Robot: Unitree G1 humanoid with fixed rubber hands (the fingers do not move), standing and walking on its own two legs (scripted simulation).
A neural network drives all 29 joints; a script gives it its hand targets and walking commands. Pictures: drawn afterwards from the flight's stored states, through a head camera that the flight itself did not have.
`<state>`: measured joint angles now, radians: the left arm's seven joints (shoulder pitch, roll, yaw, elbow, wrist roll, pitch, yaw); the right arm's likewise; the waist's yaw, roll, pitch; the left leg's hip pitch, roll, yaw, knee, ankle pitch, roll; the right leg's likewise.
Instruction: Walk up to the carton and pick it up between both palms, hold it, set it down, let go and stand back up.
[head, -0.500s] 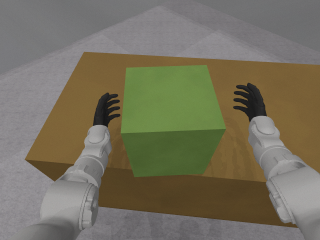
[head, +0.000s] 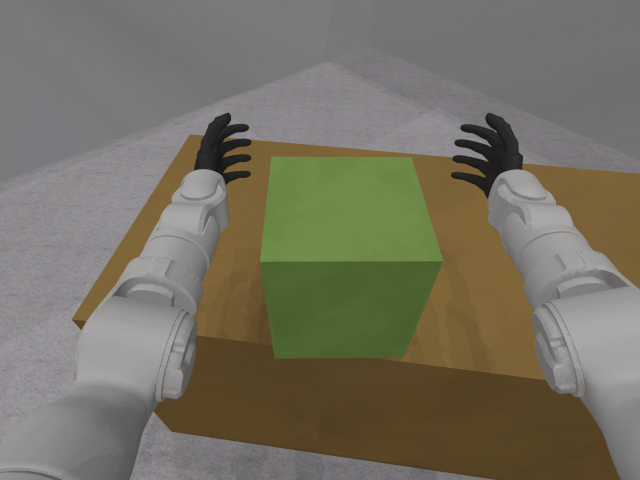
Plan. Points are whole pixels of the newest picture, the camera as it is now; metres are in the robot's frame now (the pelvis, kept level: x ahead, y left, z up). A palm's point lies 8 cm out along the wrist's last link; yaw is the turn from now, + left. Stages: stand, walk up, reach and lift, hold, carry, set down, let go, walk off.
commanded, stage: set down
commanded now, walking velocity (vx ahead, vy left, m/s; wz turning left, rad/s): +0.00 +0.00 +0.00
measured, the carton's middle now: (340, 261) +0.44 +0.03 +0.01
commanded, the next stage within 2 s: none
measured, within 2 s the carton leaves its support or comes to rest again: neither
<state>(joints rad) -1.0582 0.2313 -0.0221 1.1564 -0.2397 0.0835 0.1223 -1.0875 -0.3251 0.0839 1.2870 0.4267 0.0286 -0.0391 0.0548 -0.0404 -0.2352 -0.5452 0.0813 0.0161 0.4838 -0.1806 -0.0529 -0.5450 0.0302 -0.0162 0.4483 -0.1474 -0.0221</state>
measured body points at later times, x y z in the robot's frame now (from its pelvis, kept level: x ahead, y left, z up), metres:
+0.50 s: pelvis +0.03 +0.00 +0.01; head +0.06 +0.01 +0.46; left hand +0.39 +0.22 +0.08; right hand +0.43 -0.16 +0.09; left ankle +0.02 +0.15 -0.73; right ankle +0.03 -0.11 -0.73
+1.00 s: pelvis +0.02 +0.01 +0.01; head +0.02 +0.02 +0.46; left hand +0.30 +0.21 +0.04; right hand +0.32 -0.19 +0.05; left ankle +0.02 +0.15 -0.73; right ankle +0.03 -0.11 -0.73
